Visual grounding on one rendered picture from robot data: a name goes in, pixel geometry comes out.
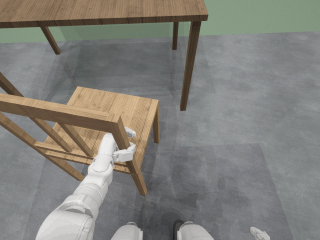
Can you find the table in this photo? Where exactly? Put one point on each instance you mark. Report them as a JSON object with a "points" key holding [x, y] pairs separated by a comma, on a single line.
{"points": [[56, 13]]}

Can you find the right robot foot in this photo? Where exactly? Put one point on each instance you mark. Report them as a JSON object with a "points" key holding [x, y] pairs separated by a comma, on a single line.
{"points": [[176, 226]]}

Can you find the robot left upper arm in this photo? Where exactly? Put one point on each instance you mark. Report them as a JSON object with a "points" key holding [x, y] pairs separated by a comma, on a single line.
{"points": [[68, 225]]}

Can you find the robot left hand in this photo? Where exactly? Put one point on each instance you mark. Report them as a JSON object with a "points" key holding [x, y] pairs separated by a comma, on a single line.
{"points": [[109, 147]]}

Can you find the left robot forearm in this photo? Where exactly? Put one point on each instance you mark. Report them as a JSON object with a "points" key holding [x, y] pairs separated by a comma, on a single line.
{"points": [[89, 195]]}

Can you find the robot left thigh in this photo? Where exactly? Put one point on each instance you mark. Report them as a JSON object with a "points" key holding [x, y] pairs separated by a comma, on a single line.
{"points": [[128, 232]]}

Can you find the robot right hand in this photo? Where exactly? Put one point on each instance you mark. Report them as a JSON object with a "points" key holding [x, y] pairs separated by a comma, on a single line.
{"points": [[258, 234]]}

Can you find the chair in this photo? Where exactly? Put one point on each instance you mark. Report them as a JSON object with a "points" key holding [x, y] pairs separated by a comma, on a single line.
{"points": [[81, 125]]}

